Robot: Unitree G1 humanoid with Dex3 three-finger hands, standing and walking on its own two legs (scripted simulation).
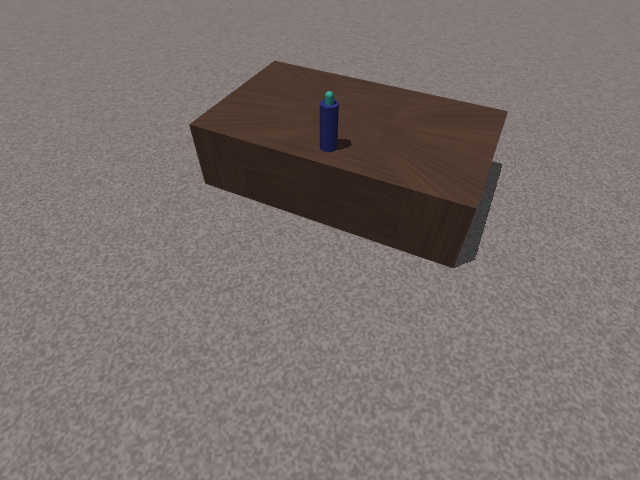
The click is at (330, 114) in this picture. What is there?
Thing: necked bottle
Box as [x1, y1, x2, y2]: [320, 91, 338, 151]
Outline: 327,91 325,93 325,98 320,101 320,148 324,151 332,151 336,148 338,102 333,98 332,92
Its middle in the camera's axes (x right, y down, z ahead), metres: +0.03 -0.48 +1.53
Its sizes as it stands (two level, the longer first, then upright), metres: 0.072 0.072 0.239
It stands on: a support 0.33 m high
